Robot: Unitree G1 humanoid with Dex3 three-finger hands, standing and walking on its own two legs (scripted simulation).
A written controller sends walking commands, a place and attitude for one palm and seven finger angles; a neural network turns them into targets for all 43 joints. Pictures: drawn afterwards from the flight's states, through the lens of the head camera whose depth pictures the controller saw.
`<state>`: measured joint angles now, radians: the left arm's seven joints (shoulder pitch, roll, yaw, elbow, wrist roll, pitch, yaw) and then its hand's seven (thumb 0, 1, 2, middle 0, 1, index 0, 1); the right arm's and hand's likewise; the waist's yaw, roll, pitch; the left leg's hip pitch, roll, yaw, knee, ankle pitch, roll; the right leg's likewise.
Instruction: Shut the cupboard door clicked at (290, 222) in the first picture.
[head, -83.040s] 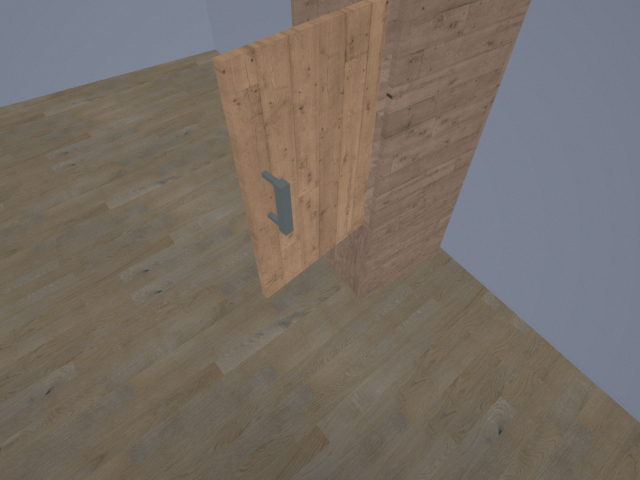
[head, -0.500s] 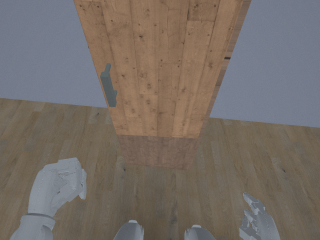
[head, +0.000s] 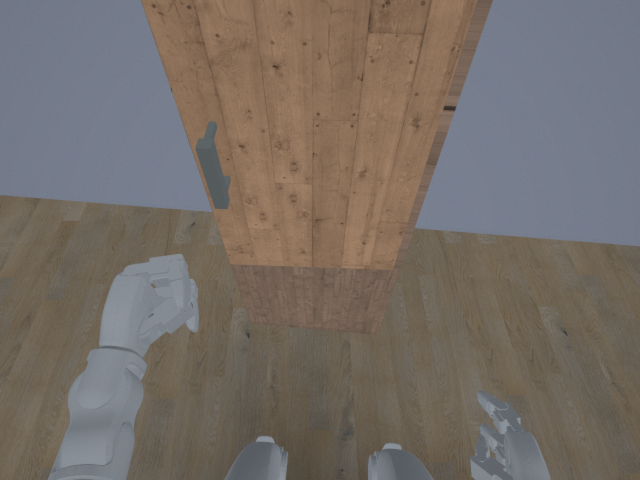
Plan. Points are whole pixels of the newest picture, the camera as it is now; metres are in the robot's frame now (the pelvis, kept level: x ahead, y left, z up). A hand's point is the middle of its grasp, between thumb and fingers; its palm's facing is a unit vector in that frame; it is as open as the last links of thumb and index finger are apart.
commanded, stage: bring the fist close to the handle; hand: left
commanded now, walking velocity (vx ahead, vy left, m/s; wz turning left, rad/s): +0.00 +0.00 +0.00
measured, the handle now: (216, 166) +0.53 +0.18 +0.06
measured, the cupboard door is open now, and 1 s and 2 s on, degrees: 3 3 0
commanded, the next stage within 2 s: push the door shut along its arc in 1.02 s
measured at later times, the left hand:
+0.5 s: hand (222, 233) +0.40 +0.15 +0.06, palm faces -0.02 -1.00 -0.02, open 3.1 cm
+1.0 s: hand (231, 216) +0.43 +0.14 +0.06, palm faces +0.01 -1.00 -0.02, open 3.1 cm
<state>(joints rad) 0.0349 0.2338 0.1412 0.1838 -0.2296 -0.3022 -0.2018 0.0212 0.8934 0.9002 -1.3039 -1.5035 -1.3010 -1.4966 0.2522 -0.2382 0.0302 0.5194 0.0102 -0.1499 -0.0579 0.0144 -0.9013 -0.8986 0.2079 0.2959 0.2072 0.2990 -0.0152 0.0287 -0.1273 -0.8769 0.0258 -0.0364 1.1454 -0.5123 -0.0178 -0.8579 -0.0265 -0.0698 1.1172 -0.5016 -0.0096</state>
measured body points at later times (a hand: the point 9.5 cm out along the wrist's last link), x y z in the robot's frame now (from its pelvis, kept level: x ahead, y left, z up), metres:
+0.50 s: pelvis +0.01 +0.01 +0.01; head +0.09 +0.00 +0.45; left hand +0.40 +0.20 +0.07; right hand +0.11 -0.25 -0.10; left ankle +0.03 +0.13 -0.65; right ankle +0.03 -0.12 -0.65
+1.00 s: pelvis +0.00 +0.00 +0.01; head +0.10 +0.00 +0.45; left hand +0.43 +0.20 +0.06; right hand +0.05 -0.26 -0.11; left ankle +0.03 +0.13 -0.65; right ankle +0.03 -0.12 -0.65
